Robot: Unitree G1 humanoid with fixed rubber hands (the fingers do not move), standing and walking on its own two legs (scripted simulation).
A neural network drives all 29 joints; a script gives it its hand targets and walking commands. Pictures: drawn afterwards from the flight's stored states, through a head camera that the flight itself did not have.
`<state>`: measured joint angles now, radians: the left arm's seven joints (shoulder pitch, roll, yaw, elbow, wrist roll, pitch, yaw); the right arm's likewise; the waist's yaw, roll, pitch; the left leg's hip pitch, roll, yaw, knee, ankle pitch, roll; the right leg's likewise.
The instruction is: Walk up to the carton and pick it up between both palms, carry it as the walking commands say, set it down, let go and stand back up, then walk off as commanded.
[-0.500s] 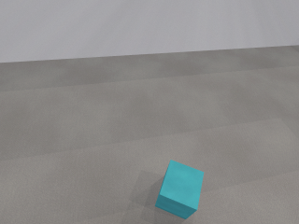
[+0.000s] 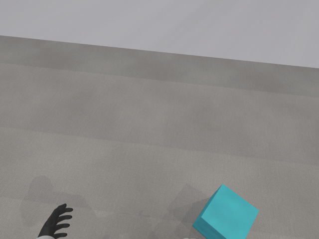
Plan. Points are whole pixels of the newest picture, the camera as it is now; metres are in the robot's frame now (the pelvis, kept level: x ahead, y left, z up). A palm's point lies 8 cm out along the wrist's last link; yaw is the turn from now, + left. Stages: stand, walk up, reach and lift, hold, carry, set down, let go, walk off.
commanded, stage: walk off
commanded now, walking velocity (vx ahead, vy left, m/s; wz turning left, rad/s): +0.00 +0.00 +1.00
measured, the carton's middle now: (222, 218) +0.27 -0.38 -0.65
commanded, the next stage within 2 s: stand in 0.76 s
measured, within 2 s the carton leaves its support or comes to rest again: neither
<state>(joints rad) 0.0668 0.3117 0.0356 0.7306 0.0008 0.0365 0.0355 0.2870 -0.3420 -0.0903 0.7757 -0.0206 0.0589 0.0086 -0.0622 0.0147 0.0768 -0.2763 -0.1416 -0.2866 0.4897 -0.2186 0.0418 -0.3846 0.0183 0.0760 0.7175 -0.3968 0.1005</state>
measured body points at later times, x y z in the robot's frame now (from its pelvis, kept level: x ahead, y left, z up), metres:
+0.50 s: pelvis +0.01 +0.01 -0.02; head +0.05 +0.04 +0.42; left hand -0.06 +0.31 -0.14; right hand +0.32 -0.14 -0.10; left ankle -0.03 +0.11 -0.75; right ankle +0.02 -0.14 -0.73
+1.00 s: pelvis +0.05 +0.00 -0.01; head +0.09 +0.02 +0.44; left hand -0.05 +0.29 -0.09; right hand +0.34 -0.09 -0.13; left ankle -0.05 +0.09 -0.70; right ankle +0.14 -0.06 -0.74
